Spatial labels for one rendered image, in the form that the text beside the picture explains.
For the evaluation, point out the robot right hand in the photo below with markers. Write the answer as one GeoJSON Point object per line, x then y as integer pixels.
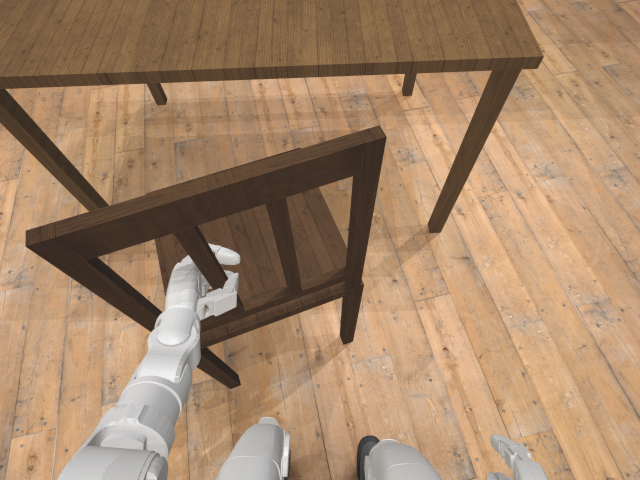
{"type": "Point", "coordinates": [518, 458]}

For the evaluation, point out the chair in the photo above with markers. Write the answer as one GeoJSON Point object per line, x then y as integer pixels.
{"type": "Point", "coordinates": [270, 211]}

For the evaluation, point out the robot left forearm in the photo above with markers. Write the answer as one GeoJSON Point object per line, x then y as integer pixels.
{"type": "Point", "coordinates": [147, 411]}

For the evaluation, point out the robot left hand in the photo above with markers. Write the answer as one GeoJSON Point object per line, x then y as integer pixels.
{"type": "Point", "coordinates": [187, 284]}

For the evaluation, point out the robot right shin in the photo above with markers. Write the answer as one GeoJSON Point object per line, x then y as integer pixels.
{"type": "Point", "coordinates": [383, 442]}

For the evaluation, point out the left robot upper arm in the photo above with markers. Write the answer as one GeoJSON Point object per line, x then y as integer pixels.
{"type": "Point", "coordinates": [108, 463]}

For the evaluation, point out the table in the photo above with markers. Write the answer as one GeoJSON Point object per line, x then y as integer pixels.
{"type": "Point", "coordinates": [63, 43]}

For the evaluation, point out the robot right thigh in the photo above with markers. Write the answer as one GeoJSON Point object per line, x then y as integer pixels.
{"type": "Point", "coordinates": [395, 461]}

